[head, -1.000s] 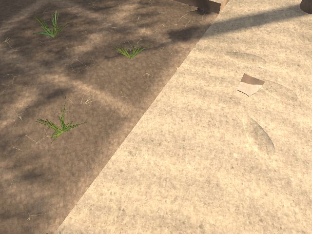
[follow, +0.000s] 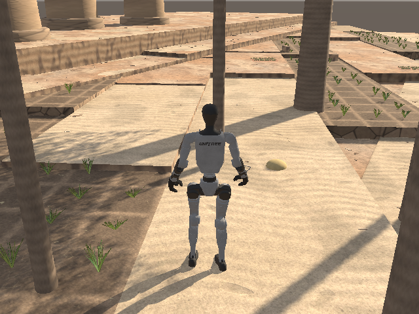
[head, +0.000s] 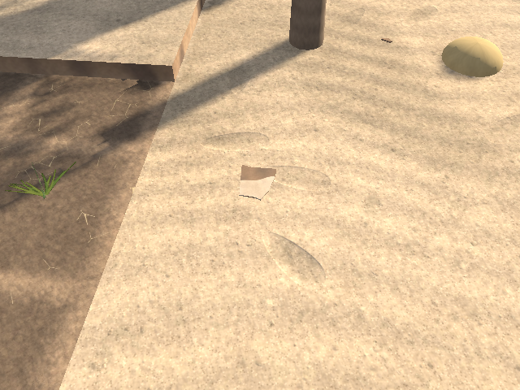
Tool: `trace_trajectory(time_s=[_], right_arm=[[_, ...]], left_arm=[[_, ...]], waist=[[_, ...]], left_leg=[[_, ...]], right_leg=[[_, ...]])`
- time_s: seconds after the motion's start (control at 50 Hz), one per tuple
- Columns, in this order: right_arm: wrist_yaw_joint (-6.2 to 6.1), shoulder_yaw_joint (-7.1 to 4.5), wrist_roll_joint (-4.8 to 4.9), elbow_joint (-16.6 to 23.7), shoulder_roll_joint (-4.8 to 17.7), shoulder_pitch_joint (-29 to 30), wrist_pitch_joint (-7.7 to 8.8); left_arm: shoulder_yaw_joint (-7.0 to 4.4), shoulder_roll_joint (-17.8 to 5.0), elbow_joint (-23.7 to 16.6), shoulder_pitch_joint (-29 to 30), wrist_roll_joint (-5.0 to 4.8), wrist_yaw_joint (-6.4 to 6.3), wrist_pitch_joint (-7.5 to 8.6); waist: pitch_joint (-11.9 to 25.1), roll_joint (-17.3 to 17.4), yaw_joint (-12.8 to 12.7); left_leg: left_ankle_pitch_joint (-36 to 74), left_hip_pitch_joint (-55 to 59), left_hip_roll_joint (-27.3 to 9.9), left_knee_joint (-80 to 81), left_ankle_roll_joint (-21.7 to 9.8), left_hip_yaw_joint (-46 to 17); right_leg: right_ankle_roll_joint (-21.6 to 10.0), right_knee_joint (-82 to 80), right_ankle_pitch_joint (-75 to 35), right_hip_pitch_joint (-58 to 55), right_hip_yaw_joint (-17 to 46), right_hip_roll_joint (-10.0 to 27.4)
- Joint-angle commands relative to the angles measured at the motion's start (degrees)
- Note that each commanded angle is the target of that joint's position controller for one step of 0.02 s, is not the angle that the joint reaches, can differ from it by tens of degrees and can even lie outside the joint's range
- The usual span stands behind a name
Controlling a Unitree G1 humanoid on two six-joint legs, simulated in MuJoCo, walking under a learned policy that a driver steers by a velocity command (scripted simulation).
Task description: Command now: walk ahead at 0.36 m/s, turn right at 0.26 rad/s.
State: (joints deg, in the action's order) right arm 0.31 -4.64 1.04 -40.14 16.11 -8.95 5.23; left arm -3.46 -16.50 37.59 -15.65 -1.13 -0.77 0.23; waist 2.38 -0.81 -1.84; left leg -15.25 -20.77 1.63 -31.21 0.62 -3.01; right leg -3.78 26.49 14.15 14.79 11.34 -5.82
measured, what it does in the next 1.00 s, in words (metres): walks ahead, turning left: left foot, then right foot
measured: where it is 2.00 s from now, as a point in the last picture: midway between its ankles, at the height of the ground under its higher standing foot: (241, 360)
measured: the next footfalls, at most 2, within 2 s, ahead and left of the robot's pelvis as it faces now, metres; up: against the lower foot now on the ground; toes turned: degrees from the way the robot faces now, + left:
left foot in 0.04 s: +0.07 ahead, +0.13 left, +0.00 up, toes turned -3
right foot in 0.42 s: +0.28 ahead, -0.08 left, +0.00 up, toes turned +12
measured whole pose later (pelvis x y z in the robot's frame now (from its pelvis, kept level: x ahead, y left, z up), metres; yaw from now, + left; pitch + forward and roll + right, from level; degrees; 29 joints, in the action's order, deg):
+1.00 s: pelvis +0.17 +0.05 -0.01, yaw +28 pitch +2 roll -2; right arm 0.0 -3.3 -0.3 -31.9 17.2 -11.0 -1.1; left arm -5.0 -19.3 42.3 -6.8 0.1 -0.8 -0.9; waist -3.5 -2.3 -0.7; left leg -14.6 -19.0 0.6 -31.6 -2.7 -1.1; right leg 2.6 59.1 26.8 28.5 -1.5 2.3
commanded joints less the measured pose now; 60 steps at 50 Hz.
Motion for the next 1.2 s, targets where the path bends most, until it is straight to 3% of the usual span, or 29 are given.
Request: trace_trajectory(time_s=[0.02,0.04,0.06,0.08,0.1,0.16,0.2,0.24,0.34,0.4,0.42,0.44,0.46,0.48,0.5,0.52,0.58,0.74,0.86,0.88,0.9,0.92,0.94,0.96,0.98,1.0,1.04,1.1,1.2], right_arm=[[0.31,-0.97,-0.23,2.7,3.6,-1.7,2.11],[0.00,-1.11,-0.61,2.0,4.6,-5.6,2.23],[-0.33,-1.46,-1.32,1.2,7.9,-10.3,2.13],[0.41,-3.01,-2.12,-0.2,13.0,-14.1,1.82],[0.67,-2.24,-0.94,0.2,10.0,-13.5,1.92],[0.35,-0.76,-0.60,2.0,7.2,-10.0,0.99],[-0.30,-0.33,-0.77,2.0,6.8,-9.1,-0.06],[-1.11,-0.56,-0.49,1.3,7.3,-9.2,-1.26],[-2.48,-1.81,0.67,1.1,9.9,-11.9,-4.08],[-3.07,-1.86,1.07,3.2,9.3,-7.4,-4.44],[-2.99,-1.32,0.65,3.9,7.2,-7.3,-4.21],[-2.91,-0.06,-0.90,5.7,3.3,-7.8,-3.96],[-2.80,0.73,-0.44,5.2,1.2,-18.3,-3.97],[-2.92,-0.70,0.12,2.8,7.1,-20.1,-4.76],[-3.10,-1.69,0.45,3.0,9.8,-15.3,-5.64],[-3.42,-1.96,0.32,3.1,9.7,-13.4,-6.57],[-3.21,-1.67,-0.08,4.5,6.9,-11.8,-8.18],[-1.11,-0.22,-0.42,9.8,5.2,-3.2,-7.94],[0.34,-1.04,-0.20,11.0,6.4,-4.1,-8.19],[-0.02,-1.84,-0.40,10.4,8.2,-6.1,-8.10],[-0.95,-3.45,-0.43,11.0,13.9,-8.1,-7.86],[-1.05,-3.97,-1.96,12.8,18.7,-7.1,-7.16],[-0.53,-3.17,-2.85,12.7,15.1,-8.1,-5.92],[-0.37,-2.41,-2.72,12.1,13.7,-6.0,-5.02],[-0.58,-1.98,-1.27,11.6,11.3,-3.7,-4.78],[-0.80,-1.07,-0.17,11.4,8.9,-2.8,-4.76],[-1.08,0.21,-0.70,10.3,6.7,-4.1,-4.36],[-1.42,-0.05,-2.00,8.8,8.2,-5.7,-3.02],[-1.36,-0.84,-1.66,5.9,9.7,-7.8,-1.36]], left_arm=[[-1.23,-5.9,-3.7,1.9,0.41,0.34,0.95],[-0.38,-3.4,-4.1,2.5,0.74,0.50,1.30],[0.80,0.4,-4.9,2.5,0.89,0.58,1.92],[-0.10,-2.8,-7.8,5.0,-0.37,0.31,3.04],[-1.26,-7.3,-7.2,6.2,-0.61,0.31,3.98],[-1.40,-6.4,-5.5,7.3,1.29,0.98,5.35],[-0.79,-3.7,-5.4,9.1,2.23,1.28,5.69],[0.17,-0.5,-5.1,10.8,2.19,1.47,5.52],[-0.71,-2.4,-5.6,15.2,0.61,1.76,4.19],[-1.97,-4.7,-4.5,11.0,0.78,1.60,4.50],[-2.60,-6.6,-4.2,8.6,1.67,1.09,4.75],[-3.41,-10.8,-4.3,2.5,2.77,0.22,4.62],[-3.39,-11.7,-3.5,2.5,3.35,0.39,3.49],[-2.66,-7.6,-3.6,3.9,2.21,0.52,2.80],[-1.66,-4.3,-4.2,6.6,1.75,0.41,2.52],[-1.18,-3.4,-4.2,9.6,1.71,0.41,2.13],[-1.40,-4.6,-3.2,12.9,2.55,0.04,1.76],[-2.71,-8.6,-0.8,12.3,1.70,-0.47,0.71],[-3.25,-10.5,0.9,11.0,-0.65,0.05,-0.02],[-2.86,-8.7,2.1,8.1,-0.49,0.12,-0.13],[-1.91,-5.3,1.7,6.8,1.38,0.43,-0.19],[-1.44,-4.8,-2.0,10.6,2.83,0.04,-0.02],[-2.42,-7.8,-2.0,14.1,2.17,-0.27,0.00],[-2.70,-8.1,-1.7,13.5,1.00,-0.35,-0.24],[-2.89,-8.1,0.5,10.0,0.92,-0.39,-0.38],[-2.95,-8.4,1.5,8.6,1.24,-0.10,-0.41],[-2.54,-7.1,2.7,7.4,0.87,1.18,0.09],[-2.19,-6.9,2.2,10.8,-0.01,1.82,1.21],[-1.45,-5.4,2.3,11.1,-0.17,2.39,2.18]], waist=[[0.4,-6.3,2.8],[1.4,-4.4,4.3],[1.6,4.8,4.6],[-3.2,16.4,4.4],[-7.5,11.7,5.0],[-6.8,6.8,3.8],[-4.4,7.2,3.3],[-1.9,8.5,3.3],[-0.2,10.1,4.2],[1.1,9.9,0.2],[4.0,7.7,-0.8],[11.8,-2.4,-2.2],[17.9,-17.6,2.7],[14.5,-11.8,2.7],[8.3,-7.3,1.9],[5.5,-4.5,2.7],[1.1,-7.1,3.7],[2.2,-6.3,1.4],[2.8,-6.1,3.1],[3.1,-3.4,3.3],[3.3,10.1,2.5],[2.6,20.5,3.1],[5.1,12.4,6.4],[3.6,10.4,4.3],[4.4,7.2,2.4],[4.6,8.0,2.3],[4.0,10.0,2.5],[-0.9,9.4,4.1],[-3.9,7.7,5.1]], left_leg=[[3.4,10.3,-1.0,6.7,-2.4,2.1],[0.2,16.4,-5.2,7.5,-4.1,-2.3],[-10.2,22.7,-13.6,13.5,-8.5,-16.3],[-23.4,23.2,-22.4,20.4,-16.7,-36.9],[-27.4,21.8,-23.7,21.6,-18.7,-39.8],[-3.4,21.4,-16.1,19.9,-14.8,-26.2],[21.5,18.1,-11.9,18.0,-13.2,-17.2],[34.3,14.2,-8.3,14.9,-11.6,-10.6],[30.6,12.1,-9.1,10.1,-10.0,-14.6],[24.1,11.5,-8.1,5.1,-7.3,-18.6],[21.8,8.9,-5.3,-0.5,-5.2,-17.2],[4.4,0.5,-0.8,-15.9,-2.5,-12.5],[-28.5,-11.5,5.3,-28.4,0.0,-8.2],[-24.9,-14.2,0.4,-36.2,2.0,-7.2],[-20.4,-16.0,-1.0,-39.1,3.0,-5.3],[-17.0,-15.6,-2.3,-39.0,3.8,-4.2],[-9.6,-10.2,-3.2,-38.2,5.1,-0.8],[-4.2,-5.7,-6.1,-20.3,3.4,2.4],[2.1,4.6,-2.8,0.2,-1.6,6.9],[7.6,10.7,-2.0,5.2,-3.5,5.3],[25.0,19.4,-12.6,9.7,-7.8,-10.1],[33.0,20.5,-24.6,10.7,-19.5,-27.5],[30.6,18.8,-23.4,11.8,-21.4,-25.7],[27.8,17.0,-20.2,11.4,-18.4,-20.6],[16.9,17.5,-16.9,11.8,-15.0,-16.5],[7.8,17.5,-15.5,12.9,-13.4,-15.0],[-5.9,16.0,-13.5,17.3,-12.7,-13.8],[-7.5,17.3,-14.5,21.2,-12.4,-13.3],[-5.4,19.7,-17.2,23.9,-12.7,-10.5]], right_leg=[[-6.8,-6.8,16.8,3.9,14.6,11.3],[-4.7,-0.9,17.4,8.2,11.8,9.4],[-1.4,13.9,15.6,16.7,2.1,3.6],[0.3,24.6,19.6,30.3,-5.1,1.5],[0.9,31.6,17.9,35.6,-4.0,5.2],[2.4,32.4,5.9,34.4,-6.2,7.7],[4.7,26.5,2.9,27.1,-9.2,6.6],[6.5,19.1,-0.6,18.4,-11.5,4.3],[6.4,7.7,-6.8,10.2,-9.8,1.3],[4.0,-3.2,-13.6,1.2,-7.9,2.7],[2.0,-5.4,-19.6,-6.6,-6.6,6.5],[-2.5,-2.4,-36.6,-21.1,3.9,19.5],[-12.8,-2.0,-43.8,-29.7,20.4,32.5],[-13.4,-4.5,-32.5,-23.9,20.5,31.7],[-11.0,-5.1,-26.6,-18.6,12.8,27.3],[-9.3,-6.4,-22.5,-13.8,7.4,23.8],[-9.3,-10.4,-19.8,-2.2,-2.5,19.4],[-11.1,-11.3,-19.1,-4.6,-9.0,23.0],[-5.4,-2.9,-15.6,-6.0,-12.8,23.0],[-1.8,2.4,-11.0,-2.4,-15.6,20.7],[3.8,17.7,3.6,9.2,-21.4,14.6],[7.5,31.3,23.8,24.7,-18.3,6.3],[7.3,39.9,23.7,25.3,-10.0,6.8],[6.5,41.4,18.7,25.4,-8.3,7.8],[6.3,39.5,13.4,25.3,-8.4,9.1],[6.5,38.3,9.0,25.2,-9.3,9.6],[6.8,37.0,2.0,22.9,-11.2,9.5],[6.0,28.4,-2.6,24.5,-10.6,9.8],[5.1,19.1,-4.7,25.2,-9.1,10.2]])
Over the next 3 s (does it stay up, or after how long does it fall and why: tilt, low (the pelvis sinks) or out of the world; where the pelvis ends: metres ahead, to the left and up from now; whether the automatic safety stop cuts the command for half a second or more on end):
stays up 1.12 0.23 -0.03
